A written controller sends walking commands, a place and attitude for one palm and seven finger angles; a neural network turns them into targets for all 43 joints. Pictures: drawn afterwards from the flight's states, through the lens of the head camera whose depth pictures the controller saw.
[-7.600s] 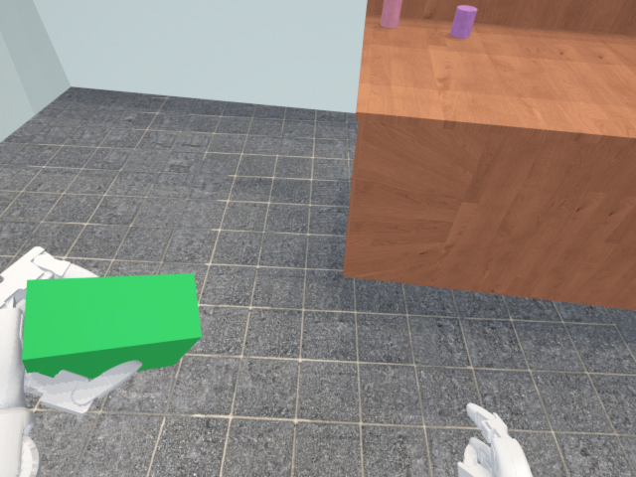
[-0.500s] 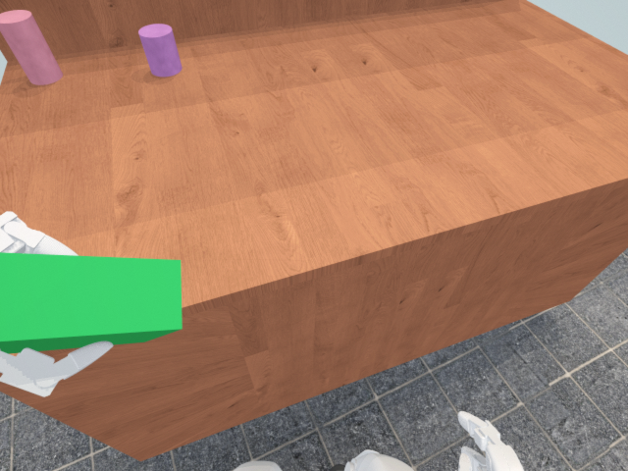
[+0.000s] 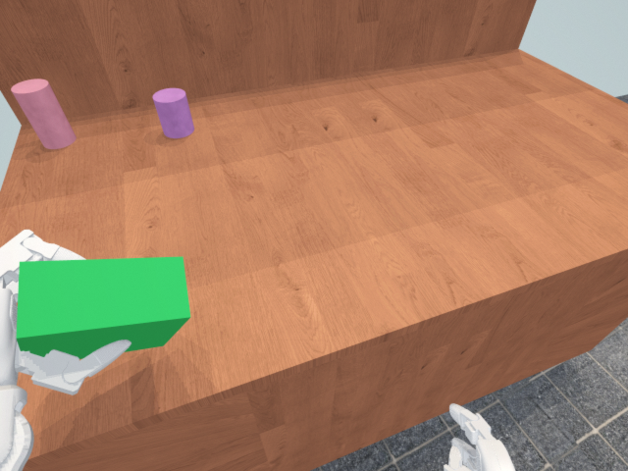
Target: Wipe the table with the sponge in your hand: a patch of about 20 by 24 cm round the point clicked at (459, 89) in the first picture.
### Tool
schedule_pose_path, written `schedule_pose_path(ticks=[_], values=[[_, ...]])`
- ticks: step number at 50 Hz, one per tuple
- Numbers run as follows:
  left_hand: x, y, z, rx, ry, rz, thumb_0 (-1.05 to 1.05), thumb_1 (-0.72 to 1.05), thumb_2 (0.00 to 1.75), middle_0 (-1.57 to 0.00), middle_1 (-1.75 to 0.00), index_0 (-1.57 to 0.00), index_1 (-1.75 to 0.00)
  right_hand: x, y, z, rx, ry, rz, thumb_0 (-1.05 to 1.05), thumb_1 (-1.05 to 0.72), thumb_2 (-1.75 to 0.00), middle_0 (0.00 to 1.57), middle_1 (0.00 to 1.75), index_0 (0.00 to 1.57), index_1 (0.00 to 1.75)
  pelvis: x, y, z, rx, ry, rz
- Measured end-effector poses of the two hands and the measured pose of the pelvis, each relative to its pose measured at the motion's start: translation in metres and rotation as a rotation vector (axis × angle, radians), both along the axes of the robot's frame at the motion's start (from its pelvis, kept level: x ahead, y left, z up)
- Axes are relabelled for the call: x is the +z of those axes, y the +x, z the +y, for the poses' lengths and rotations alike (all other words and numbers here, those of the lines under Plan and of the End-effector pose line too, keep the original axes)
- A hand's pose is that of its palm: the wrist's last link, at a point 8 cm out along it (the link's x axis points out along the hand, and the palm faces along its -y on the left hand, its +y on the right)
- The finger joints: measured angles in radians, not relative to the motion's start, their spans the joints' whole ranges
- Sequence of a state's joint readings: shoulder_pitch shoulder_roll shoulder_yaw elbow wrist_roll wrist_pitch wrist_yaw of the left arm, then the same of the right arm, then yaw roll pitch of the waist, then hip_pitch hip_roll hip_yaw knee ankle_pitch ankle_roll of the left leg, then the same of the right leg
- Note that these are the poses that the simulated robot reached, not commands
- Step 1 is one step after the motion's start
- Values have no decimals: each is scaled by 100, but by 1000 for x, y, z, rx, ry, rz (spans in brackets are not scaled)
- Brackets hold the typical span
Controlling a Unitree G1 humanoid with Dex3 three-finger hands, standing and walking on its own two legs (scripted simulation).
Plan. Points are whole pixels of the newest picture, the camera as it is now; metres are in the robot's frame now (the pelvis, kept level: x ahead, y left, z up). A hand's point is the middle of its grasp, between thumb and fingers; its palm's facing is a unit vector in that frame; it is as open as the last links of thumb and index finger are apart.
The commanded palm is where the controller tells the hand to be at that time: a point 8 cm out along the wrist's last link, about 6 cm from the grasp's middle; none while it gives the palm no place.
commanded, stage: come to a stop and stand still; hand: left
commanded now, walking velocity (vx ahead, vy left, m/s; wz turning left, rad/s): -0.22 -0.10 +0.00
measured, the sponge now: (129, 309) +0.24 +0.21 +0.15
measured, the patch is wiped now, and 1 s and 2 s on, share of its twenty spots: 0.00 0.00 0.00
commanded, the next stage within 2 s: look again from close up in 1.02 s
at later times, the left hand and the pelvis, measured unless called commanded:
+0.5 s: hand (36, 349) +0.18 +0.26 +0.16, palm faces +0.37 -0.86 -0.34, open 10.3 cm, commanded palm +0.15 +0.30 +0.19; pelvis -0.02 +0.02 +0.02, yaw -2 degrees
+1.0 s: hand out of the picture +0.16 +0.30 +0.17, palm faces +0.45 -0.81 -0.38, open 10.3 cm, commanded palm +0.11 +0.33 +0.19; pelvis -0.04 +0.05 +0.02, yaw +1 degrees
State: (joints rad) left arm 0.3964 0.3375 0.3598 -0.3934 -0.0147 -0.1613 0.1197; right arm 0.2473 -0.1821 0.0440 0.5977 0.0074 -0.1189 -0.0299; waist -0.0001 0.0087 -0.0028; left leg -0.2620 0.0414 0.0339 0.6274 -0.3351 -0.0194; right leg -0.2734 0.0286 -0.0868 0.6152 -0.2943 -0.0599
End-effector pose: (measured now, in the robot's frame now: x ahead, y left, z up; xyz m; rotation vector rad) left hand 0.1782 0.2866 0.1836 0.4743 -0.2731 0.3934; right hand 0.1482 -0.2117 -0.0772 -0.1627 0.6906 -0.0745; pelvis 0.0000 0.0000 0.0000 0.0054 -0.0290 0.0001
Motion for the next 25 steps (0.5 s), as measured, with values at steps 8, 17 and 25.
schedule_pose_path(ticks=[8, 17, 25], values=[[22, 18, -11, -75, 33, -14, -2, -51, 100, -70, -135, -72, -135, 10, 19, 0, 6, -19, 32, 1, -90, -90, 20, 30, 21, 30, 12, 11, 3, -28, 12, 21], [10, 7, 4, -63, 19, 70, -2, -51, 100, -70, -135, -72, -135, 38, 33, -11, -48, -66, -80, 1, -91, -90, 20, 30, 21, 30, 14, -3, 10, -43, -9, 31], [-5, -33, 16, -31, -85, 70, -2, -51, 100, -70, -135, -72, -134, 48, 4, -4, -40, -132, -73, 1, -91, -90, 20, 30, 20, 30, 17, -25, 21, -36, -19, 10]])
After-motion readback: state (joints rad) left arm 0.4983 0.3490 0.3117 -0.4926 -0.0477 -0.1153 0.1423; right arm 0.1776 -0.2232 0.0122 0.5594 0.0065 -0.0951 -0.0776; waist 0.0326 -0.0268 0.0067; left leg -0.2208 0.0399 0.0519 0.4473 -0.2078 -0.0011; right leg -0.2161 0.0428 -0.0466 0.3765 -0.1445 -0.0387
